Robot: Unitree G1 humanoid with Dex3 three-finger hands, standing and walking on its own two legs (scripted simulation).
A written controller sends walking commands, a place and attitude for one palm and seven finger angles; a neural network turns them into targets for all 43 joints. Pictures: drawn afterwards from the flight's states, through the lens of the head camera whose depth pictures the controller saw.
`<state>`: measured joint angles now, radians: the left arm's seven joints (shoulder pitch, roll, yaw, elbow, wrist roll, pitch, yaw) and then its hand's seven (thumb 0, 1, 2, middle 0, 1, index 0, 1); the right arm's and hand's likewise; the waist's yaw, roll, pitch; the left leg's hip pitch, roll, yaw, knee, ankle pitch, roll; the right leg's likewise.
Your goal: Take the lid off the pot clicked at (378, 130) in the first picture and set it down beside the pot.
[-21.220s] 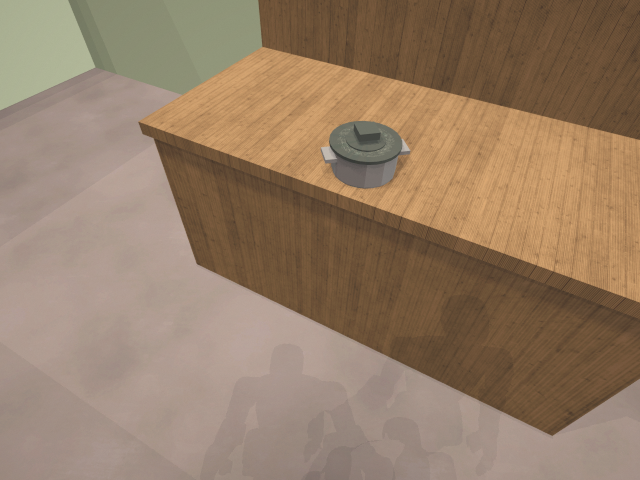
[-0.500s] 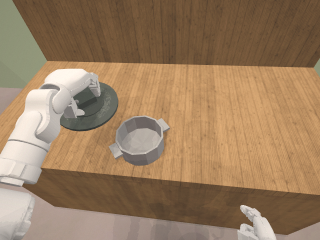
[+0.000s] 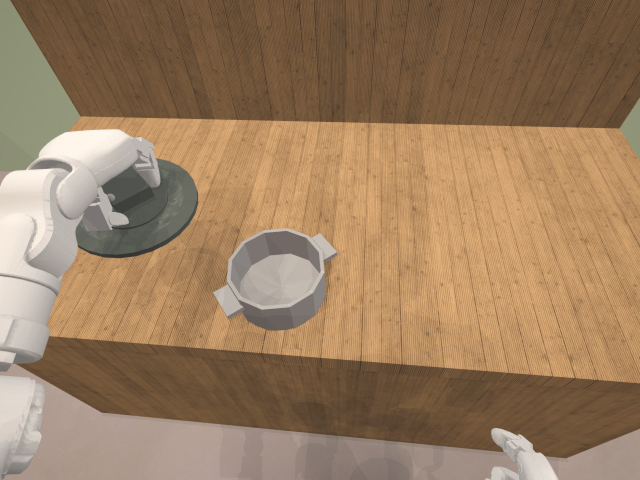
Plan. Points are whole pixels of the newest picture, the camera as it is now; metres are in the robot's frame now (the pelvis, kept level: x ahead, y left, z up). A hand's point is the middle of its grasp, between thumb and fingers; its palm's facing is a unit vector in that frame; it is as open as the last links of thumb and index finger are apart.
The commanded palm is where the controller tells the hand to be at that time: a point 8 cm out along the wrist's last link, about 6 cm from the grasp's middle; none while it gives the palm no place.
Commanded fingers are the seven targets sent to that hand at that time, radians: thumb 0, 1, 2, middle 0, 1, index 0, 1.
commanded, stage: move the lid sideways beside the pot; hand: left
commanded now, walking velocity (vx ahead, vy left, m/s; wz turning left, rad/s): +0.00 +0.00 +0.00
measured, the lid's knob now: (125, 189) +0.44 +0.27 +0.13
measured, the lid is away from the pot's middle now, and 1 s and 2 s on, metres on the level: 0.18 0.25 0.23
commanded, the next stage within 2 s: lower the lid onto the table in 0.64 s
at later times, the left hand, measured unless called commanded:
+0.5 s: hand (65, 199) +0.40 +0.32 +0.15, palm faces -0.33 -0.04 -0.94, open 8.7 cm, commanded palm +0.41 +0.32 +0.22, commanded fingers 0.00 0.45 1.14 -0.83 -1.00 -0.80 -0.99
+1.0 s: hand (70, 208) +0.42 +0.34 +0.12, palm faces -0.39 -0.05 -0.92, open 8.7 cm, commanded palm +0.41 +0.33 +0.20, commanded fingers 0.00 0.45 1.14 -0.83 -1.00 -0.80 -0.99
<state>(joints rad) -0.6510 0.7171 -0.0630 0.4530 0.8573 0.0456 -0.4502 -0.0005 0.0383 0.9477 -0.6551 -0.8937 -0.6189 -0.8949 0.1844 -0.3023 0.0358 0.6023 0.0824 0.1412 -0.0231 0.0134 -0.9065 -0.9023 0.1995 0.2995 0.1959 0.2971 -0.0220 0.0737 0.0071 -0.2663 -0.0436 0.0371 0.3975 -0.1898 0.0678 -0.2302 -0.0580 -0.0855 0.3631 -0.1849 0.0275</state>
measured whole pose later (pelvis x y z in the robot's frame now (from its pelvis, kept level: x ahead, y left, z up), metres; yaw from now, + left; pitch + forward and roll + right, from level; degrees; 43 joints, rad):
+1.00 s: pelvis +0.01 +0.01 +0.00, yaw +0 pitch +7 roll -2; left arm -0.74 0.83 0.04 0.74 0.89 -0.16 -0.47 0.00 0.04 0.95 -0.65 -0.89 -0.61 -0.89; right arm 0.19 -0.30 0.02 0.64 0.08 0.21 -0.04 0.01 -0.91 -0.90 0.20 0.30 0.20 0.30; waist -0.04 0.05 0.01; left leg -0.36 -0.05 0.03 0.45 -0.22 0.09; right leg -0.29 -0.06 -0.10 0.35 -0.18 0.03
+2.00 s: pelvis +0.01 +0.01 -0.01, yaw +0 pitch +8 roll -2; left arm -0.68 0.77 0.03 0.84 0.92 -0.25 -0.35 0.00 0.05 0.95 -0.65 -0.89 -0.61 -0.89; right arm 0.24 -0.29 0.00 0.66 0.07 0.19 -0.06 0.01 -0.91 -0.90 0.20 0.30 0.20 0.30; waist -0.05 0.04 -0.01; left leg -0.40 -0.04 0.04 0.49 -0.24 0.09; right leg -0.33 -0.05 -0.08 0.39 -0.20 0.03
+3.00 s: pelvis +0.00 +0.01 -0.02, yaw -2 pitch +13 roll -3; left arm -0.69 0.79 0.07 1.00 0.98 -0.31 -0.27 0.00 0.05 0.95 -0.64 -0.89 -0.61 -0.89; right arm 0.28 -0.29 0.00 0.69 0.07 0.17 -0.09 0.01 -0.90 -0.90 0.20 0.30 0.20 0.30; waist -0.08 0.02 -0.04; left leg -0.57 -0.01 0.04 0.64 -0.30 0.08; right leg -0.50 -0.03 -0.07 0.53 -0.25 0.03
